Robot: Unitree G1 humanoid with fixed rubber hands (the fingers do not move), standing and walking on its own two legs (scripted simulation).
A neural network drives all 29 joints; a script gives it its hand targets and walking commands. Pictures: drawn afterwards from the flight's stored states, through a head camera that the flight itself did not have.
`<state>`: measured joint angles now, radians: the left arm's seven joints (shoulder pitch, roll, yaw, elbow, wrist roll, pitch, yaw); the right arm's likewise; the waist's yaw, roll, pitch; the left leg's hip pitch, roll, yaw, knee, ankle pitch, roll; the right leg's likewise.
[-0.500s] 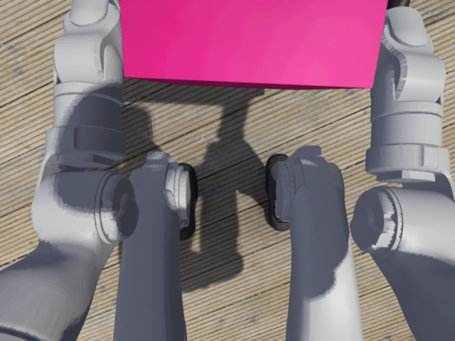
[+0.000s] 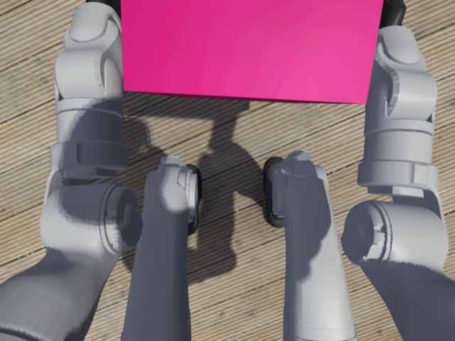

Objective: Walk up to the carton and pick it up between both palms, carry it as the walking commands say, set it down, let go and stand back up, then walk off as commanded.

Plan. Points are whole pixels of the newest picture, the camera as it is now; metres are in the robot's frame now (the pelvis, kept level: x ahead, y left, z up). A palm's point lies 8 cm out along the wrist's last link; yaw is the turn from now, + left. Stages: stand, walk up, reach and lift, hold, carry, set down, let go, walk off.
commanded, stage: reach and lift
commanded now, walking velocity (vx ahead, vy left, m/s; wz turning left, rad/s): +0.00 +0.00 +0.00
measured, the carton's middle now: (242, 22) +0.54 -0.03 -0.16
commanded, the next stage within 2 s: none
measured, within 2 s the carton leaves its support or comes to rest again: neither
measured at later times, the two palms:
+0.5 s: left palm out of the picture +0.52 +0.14 -0.03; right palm (421, 17) +0.49 -0.20 -0.04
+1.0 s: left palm out of the picture +0.50 +0.14 +0.07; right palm out of the picture +0.47 -0.20 +0.06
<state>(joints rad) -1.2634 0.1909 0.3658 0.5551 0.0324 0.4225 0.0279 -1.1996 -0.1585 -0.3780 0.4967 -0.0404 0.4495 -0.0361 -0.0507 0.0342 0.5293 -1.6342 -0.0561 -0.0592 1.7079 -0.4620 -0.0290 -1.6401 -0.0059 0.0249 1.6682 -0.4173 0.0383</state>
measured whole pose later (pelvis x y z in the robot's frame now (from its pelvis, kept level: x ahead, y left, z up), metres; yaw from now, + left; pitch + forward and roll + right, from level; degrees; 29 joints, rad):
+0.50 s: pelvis +0.01 +0.00 +0.06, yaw +0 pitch +18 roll -1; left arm -1.14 0.14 0.36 0.51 0.05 0.42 0.03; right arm -1.09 -0.13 -0.38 0.47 -0.05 0.45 -0.01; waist -0.05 0.03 0.52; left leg -1.39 -0.05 -0.06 1.52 -0.44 -0.02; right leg -1.40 0.00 0.03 1.48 -0.39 0.04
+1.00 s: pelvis +0.05 +0.00 +0.12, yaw +0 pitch +23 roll +0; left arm -0.83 0.04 0.38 0.54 0.10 0.42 0.00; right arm -0.82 -0.04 -0.37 0.54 -0.09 0.45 0.01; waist -0.06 0.04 0.13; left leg -1.26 -0.04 -0.05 1.27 -0.41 -0.02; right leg -1.28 0.00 0.04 1.24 -0.36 0.04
